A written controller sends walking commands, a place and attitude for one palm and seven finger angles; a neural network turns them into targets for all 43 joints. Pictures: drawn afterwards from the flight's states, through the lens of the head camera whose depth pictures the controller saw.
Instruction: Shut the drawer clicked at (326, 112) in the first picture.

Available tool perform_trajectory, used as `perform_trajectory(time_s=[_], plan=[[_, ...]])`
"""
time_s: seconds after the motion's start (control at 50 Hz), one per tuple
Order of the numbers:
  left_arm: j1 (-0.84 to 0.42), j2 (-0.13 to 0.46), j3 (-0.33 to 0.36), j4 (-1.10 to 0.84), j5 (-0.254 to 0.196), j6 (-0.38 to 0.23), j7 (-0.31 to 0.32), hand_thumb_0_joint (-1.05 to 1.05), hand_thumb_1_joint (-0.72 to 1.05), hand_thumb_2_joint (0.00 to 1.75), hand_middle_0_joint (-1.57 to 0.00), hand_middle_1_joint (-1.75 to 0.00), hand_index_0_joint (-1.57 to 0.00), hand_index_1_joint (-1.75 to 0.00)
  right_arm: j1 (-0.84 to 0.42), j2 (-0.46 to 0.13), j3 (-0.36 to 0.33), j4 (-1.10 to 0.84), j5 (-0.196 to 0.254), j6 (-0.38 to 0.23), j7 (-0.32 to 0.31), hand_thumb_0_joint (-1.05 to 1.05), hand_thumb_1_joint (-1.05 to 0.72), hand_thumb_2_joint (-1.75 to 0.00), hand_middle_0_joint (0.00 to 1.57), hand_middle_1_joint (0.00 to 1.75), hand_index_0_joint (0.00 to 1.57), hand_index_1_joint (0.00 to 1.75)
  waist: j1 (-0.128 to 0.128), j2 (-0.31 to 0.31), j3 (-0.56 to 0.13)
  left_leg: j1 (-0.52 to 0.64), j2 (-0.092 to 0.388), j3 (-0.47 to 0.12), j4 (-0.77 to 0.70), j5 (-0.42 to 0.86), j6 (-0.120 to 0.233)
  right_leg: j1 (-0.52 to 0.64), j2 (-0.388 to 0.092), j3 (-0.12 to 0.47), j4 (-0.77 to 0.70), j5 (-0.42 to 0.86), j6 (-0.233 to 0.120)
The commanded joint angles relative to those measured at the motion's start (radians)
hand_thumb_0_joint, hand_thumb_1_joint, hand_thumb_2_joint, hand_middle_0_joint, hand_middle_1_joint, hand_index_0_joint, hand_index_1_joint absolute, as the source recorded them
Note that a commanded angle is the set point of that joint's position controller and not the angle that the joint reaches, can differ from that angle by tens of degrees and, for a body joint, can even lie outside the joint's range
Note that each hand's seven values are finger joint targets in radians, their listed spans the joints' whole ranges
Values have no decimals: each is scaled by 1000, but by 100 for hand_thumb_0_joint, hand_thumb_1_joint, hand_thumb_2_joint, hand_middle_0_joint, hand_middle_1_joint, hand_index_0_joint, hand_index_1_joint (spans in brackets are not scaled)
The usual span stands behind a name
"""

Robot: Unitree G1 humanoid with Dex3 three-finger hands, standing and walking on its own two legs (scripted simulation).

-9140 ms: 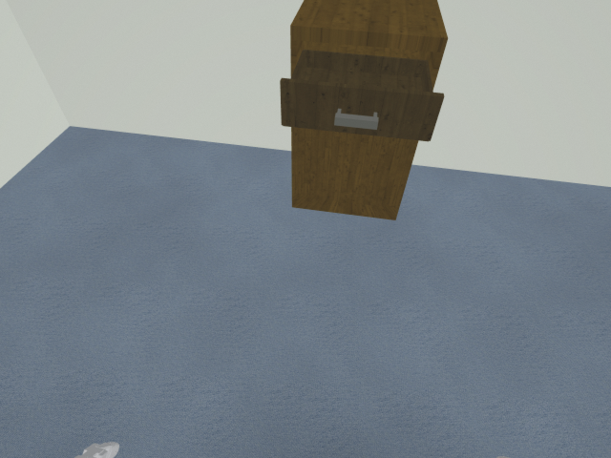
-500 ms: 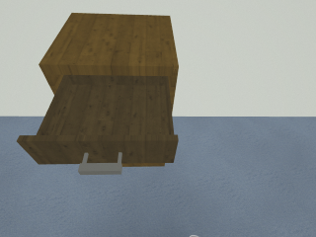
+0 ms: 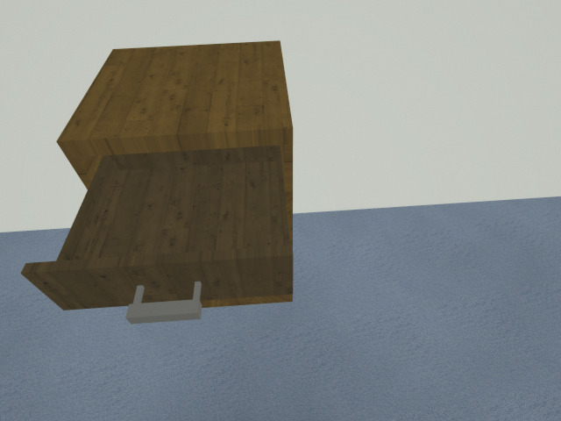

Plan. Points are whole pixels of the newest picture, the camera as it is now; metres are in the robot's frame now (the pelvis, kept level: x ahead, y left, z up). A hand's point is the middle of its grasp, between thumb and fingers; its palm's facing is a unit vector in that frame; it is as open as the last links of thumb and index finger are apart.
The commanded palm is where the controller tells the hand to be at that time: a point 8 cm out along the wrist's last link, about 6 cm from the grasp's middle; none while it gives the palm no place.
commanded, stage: come to a stop and stand still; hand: left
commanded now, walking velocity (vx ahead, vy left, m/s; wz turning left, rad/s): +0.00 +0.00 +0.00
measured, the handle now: (167, 300) +0.33 +0.22 -0.07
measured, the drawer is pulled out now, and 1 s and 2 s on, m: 0.29 0.29 0.29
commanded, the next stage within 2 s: look again from close up in 0.38 s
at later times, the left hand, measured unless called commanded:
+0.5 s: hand out of the picture -0.03 +0.13 -0.18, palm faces +0.08 -0.98 -0.17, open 7.4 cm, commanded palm none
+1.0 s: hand out of the picture -0.01 +0.23 -0.18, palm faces -0.02 -0.98 -0.19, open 7.4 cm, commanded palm none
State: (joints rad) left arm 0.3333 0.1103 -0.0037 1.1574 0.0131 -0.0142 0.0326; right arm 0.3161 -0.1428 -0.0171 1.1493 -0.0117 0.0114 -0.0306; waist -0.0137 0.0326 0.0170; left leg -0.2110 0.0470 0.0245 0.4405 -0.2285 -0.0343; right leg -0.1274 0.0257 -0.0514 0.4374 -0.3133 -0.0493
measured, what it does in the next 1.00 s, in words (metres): shifts its weight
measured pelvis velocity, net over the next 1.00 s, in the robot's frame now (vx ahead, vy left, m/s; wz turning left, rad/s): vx -0.01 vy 0.06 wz -0.03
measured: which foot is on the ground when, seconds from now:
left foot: down 0.00-1.00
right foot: down 0.00-1.00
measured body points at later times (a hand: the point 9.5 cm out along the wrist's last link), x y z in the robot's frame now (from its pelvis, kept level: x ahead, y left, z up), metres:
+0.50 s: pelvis +0.01 -0.01 +0.00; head +0.02 -0.02 +0.45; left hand -0.04 +0.18 -0.16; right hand +0.00 -0.22 -0.17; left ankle +0.00 +0.14 -0.74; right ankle -0.05 -0.08 -0.74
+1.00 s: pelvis -0.01 +0.06 +0.00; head +0.00 +0.07 +0.45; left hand -0.01 +0.29 -0.17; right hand -0.01 -0.17 -0.15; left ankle +0.00 +0.12 -0.74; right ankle -0.05 -0.08 -0.74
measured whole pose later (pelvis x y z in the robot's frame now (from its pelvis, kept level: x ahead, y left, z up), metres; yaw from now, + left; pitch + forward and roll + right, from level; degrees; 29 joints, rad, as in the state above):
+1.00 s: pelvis -0.01 +0.06 +0.00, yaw -2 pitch +0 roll +0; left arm 0.32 0.18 -0.01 1.04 0.03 0.01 0.04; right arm 0.31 -0.16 0.01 1.05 -0.01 -0.01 -0.02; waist 0.01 -0.02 0.00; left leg -0.24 -0.06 0.09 0.48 -0.25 0.09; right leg -0.19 -0.04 0.00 0.50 -0.32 0.00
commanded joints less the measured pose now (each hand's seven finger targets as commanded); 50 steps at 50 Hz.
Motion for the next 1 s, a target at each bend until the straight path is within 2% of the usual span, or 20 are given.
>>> perform_trajectory(time_s=[0.0,0.08,0.18,0.32,0.44,0.46,0.48,0.5,0.52,0.54,0.56,0.58,0.6,0.64,0.66,0.68,0.7,0.74,0.84,0.98], plan=[[59,99,16,-10,-11,-21,12,0,90,90,-20,-30,-20,-30,57,-41,-2,1,2,-23,-12,0,-90,-90,20,30,20,30,-3,-99,36,52,42,-24,-34,178,29,-24,-152,109,-107,477,7],[69,94,20,-5,-9,-14,17,0,90,90,-20,-30,-20,-30,59,-29,1,14,3,-18,-18,0,-90,-90,20,30,20,30,7,-50,77,48,45,-22,-34,185,28,-27,-143,102,-123,446,18],[74,90,22,0,-9,-8,20,0,90,90,-20,-30,-20,-30,61,-18,2,17,3,-7,-22,0,-90,-90,20,30,20,30,8,-46,123,39,40,-18,-29,137,23,-48,-141,111,-154,369,29],[87,81,26,-6,-8,-9,20,0,90,90,-20,-30,-20,-30,55,-26,1,7,3,-10,-27,0,-90,-90,20,30,20,30,11,-56,74,68,44,-21,-21,175,26,-10,-139,103,-137,454,32],[87,82,26,-11,-7,-7,19,0,90,90,-20,-30,-20,-30,54,-31,2,3,5,-11,-27,0,-90,-90,20,30,20,30,11,-53,82,78,50,-27,-40,184,30,-16,-130,95,-136,406,25],[194,136,36,1,10,-52,56,0,90,90,-20,-30,-20,-30,-119,-63,0,-91,10,-40,-12,0,-90,-90,20,30,20,30,86,-178,86,-96,20,54,293,34,7,-5,-229,244,-110,1174,154],[178,161,40,-42,15,-63,54,0,90,90,-20,-30,-20,-30,-35,-31,-5,-138,5,-25,-8,0,-90,-90,20,30,20,30,4,-162,27,-179,-25,-35,370,-135,40,89,-273,205,-22,1373,141],[139,141,34,-67,12,-59,48,0,90,90,-20,-30,-20,-30,-19,-37,-13,-127,1,-22,-9,0,-90,-90,20,30,20,30,-5,-44,4,-187,-15,-17,376,-143,56,98,-263,158,-5,1303,84],[153,139,30,-62,15,-57,44,0,90,90,-20,-30,-20,-30,-27,-9,-3,-123,9,-26,-4,0,-90,-90,20,30,20,30,2,-74,-15,-174,6,-5,325,-146,48,97,-233,135,-7,1155,6],[118,147,29,-88,13,-51,38,0,90,90,-20,-30,-20,-30,-11,-11,1,-132,12,-28,3,0,-90,-90,20,30,20,30,2,-100,-49,-129,-8,22,270,-147,43,96,-222,126,5,1062,-44],[100,142,27,-109,16,-48,37,0,90,90,-20,-30,-20,-30,11,-15,0,-142,13,-30,4,0,-90,-90,20,30,20,30,-8,-167,-80,-91,-24,29,206,-134,45,89,-200,113,25,956,-56],[80,134,23,-119,13,-42,37,0,90,90,-20,-30,-20,-30,35,-24,-2,-134,11,-34,3,0,-90,-90,20,30,20,30,-19,-183,-87,-41,-31,32,130,-69,48,61,-182,105,48,833,-49],[66,122,16,-122,7,-33,36,0,90,90,-20,-30,-20,-30,58,-39,-2,-121,11,-36,0,0,-90,-90,20,30,20,30,-29,-150,-77,23,-16,13,54,12,53,-1,-161,109,67,637,-35],[82,89,11,-133,2,-10,30,0,90,90,-20,-30,-20,-30,56,-94,-7,-121,3,-49,-4,0,-90,-90,20,30,20,30,5,43,-33,30,91,-102,21,211,101,-96,-89,91,54,196,10],[94,83,12,-137,4,-2,31,0,90,90,-20,-30,-20,-30,34,-111,-3,-132,-2,-43,-7,0,-90,-90,20,30,20,30,21,51,28,-40,118,-136,-2,159,126,-105,-66,83,13,42,13],[97,82,9,-134,7,-2,27,0,90,90,-20,-30,-20,-30,8,-105,2,-136,-3,-38,-8,0,-90,-90,20,30,20,30,28,38,88,-73,101,-130,-3,131,124,-120,-62,98,-9,41,6],[87,95,7,-125,8,3,25,0,90,90,-20,-30,-20,-30,3,-93,4,-133,-2,-40,-6,0,-90,-90,20,30,20,30,26,93,111,-93,86,-140,-35,87,117,-118,-69,96,-7,18,2],[87,106,5,-129,10,11,18,0,90,90,-20,-30,-20,-30,4,-108,5,-146,-3,-37,-3,0,-90,-90,20,30,20,30,32,100,160,-147,90,-173,-115,-85,122,-126,-56,85,1,-36,6],[72,117,3,-136,13,16,9,0,90,90,-20,-30,-20,-30,9,-132,0,-154,-2,-40,2,0,-90,-90,20,30,20,30,35,31,138,-130,94,-199,-192,-209,125,-129,-62,66,23,-31,14],[62,126,4,-139,8,11,6,0,90,90,-20,-30,-20,-30,21,-141,1,-137,2,-49,0,0,-90,-90,20,30,20,30,31,-2,17,10,95,-191,-162,-12,122,-122,-83,71,11,23,20]])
